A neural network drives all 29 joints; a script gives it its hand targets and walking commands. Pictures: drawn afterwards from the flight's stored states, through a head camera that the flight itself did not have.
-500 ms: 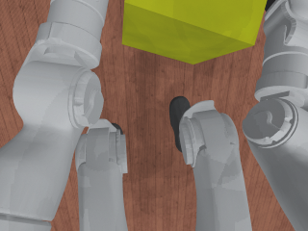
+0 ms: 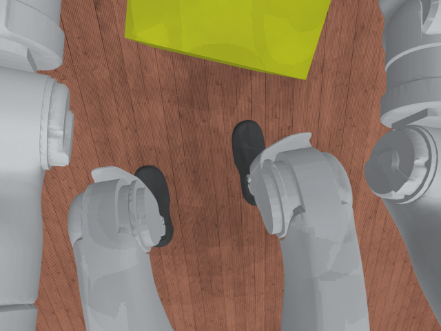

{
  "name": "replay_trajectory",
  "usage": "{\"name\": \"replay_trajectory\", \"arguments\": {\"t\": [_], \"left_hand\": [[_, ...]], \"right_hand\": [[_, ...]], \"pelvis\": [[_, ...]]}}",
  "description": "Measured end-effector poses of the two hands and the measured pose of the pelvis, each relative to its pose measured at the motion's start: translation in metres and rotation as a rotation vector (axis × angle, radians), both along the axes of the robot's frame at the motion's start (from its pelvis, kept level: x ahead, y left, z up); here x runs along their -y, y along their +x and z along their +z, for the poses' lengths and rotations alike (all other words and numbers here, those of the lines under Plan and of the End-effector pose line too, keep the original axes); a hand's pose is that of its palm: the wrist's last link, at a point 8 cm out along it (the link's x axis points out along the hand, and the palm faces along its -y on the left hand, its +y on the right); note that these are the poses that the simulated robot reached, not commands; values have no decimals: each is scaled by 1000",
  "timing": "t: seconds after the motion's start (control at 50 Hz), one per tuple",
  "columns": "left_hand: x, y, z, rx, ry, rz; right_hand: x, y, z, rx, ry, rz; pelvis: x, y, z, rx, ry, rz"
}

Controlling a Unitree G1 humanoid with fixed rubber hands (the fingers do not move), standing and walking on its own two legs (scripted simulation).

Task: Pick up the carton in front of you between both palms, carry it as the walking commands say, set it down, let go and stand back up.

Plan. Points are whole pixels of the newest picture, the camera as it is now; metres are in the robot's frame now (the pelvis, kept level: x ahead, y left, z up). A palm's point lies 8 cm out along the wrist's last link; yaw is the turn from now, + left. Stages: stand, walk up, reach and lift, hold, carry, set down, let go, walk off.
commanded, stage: set down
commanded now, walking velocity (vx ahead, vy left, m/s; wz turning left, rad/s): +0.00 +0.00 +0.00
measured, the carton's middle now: out of the picture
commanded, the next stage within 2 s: let go in 0.88 s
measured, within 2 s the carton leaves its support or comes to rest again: neither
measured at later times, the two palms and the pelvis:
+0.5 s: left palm out of the picture +0.65 +0.07 +0.01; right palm out of the picture +0.52 -0.30 +0.01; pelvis +0.02 +0.00 +0.11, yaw +0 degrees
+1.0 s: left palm out of the picture +0.64 +0.08 +0.15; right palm out of the picture +0.50 -0.29 +0.15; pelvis +0.04 +0.00 +0.24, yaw +1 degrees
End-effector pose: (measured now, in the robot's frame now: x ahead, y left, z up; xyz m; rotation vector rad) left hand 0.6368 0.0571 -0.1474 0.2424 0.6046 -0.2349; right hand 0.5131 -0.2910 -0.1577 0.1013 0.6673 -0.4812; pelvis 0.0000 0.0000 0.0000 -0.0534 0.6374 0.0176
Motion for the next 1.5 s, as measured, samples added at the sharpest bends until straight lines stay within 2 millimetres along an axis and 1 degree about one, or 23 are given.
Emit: {"name": "replay_trajectory", "arguments": {"t": [0.06,0.12,0.24,0.38,0.48,0.68,0.84,0.9,0.96,1.02,1.08,1.12,1.2,1.26,1.32,1.4,1.5], "left_hand": [[6,4,26,1,11,6],[10,6,51,-19,16,16],[6,7,90,-48,5,26],[-5,12,125,-33,5,29],[-9,13,151,-24,1,20],[-6,14,212,-30,-8,11],[-10,13,264,-36,-5,15],[-12,12,281,-40,-4,18],[-15,7,293,-46,-3,28],[-21,-4,302,-49,6,55],[-28,-23,309,-48,20,98],[-34,-40,314,-47,31,137],[-46,-81,327,-52,48,223],[-54,-111,340,-56,56,274],[-60,-135,356,-58,59,303],[-65,-158,375,-63,59,304],[-73,-180,393,-69,59,281]], "right_hand": [[1,2,26,26,2,-2],[3,0,51,27,1,-5],[7,-5,93,19,-7,-10],[5,1,132,29,-17,-4],[6,2,159,24,-24,-9],[10,-1,222,22,-24,-10],[9,-4,273,33,-19,-4],[8,-5,289,32,-20,2],[6,-9,301,24,-25,21],[2,-15,310,9,-34,59],[-4,-26,318,-17,-48,120],[-8,-36,324,-39,-56,170],[-14,-58,340,-86,-71,274],[-16,-76,355,-113,-79,341],[-15,-93,372,-129,-83,394],[-12,-117,393,-142,-80,433],[-11,-152,416,-148,-73,430]], "pelvis": [[0,-1,12,-8,12,-11],[-1,-1,26,-28,21,-21],[-1,3,54,-82,30,-33],[-2,11,81,-135,35,-32],[-2,18,103,-173,31,-27],[-3,30,158,-215,26,-26],[-2,35,202,-206,34,-27],[-2,37,217,-196,36,-26],[-1,39,231,-185,40,-25],[0,43,245,-169,46,-25],[3,48,260,-149,53,-23],[5,51,270,-130,58,-21],[9,59,289,-74,66,-13],[14,65,302,-20,71,-9],[17,71,314,39,73,-9],[22,82,328,119,71,-15],[24,96,343,213,68,-28]]}}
